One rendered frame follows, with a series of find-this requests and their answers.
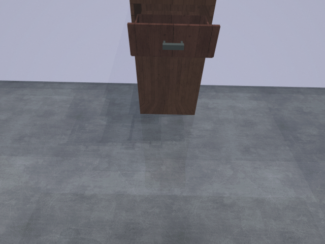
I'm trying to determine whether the handle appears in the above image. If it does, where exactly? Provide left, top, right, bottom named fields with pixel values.
left=162, top=41, right=184, bottom=50

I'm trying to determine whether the drawer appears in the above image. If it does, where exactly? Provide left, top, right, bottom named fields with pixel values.
left=127, top=14, right=220, bottom=58

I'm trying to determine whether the cabinet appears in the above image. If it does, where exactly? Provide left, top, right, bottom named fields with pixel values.
left=129, top=0, right=216, bottom=115

